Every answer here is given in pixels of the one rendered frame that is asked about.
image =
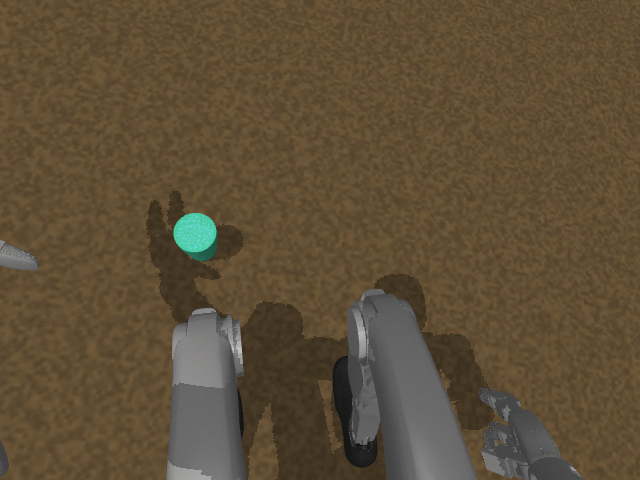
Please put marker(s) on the right robot foot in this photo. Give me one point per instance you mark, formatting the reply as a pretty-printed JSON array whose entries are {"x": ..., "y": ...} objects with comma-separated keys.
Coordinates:
[{"x": 358, "y": 455}]

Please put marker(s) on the right robot arm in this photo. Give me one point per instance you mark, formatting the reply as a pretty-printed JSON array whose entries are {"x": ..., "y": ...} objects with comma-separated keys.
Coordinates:
[{"x": 552, "y": 468}]

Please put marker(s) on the left robot hand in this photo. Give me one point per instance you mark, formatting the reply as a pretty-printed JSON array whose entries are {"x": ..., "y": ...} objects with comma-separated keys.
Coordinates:
[{"x": 16, "y": 258}]

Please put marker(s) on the right robot hand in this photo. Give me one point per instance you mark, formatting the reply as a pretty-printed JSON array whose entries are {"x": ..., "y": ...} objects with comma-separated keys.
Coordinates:
[{"x": 524, "y": 441}]

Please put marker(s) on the cup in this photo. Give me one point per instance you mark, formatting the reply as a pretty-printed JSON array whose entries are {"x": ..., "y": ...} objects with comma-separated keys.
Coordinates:
[{"x": 196, "y": 235}]

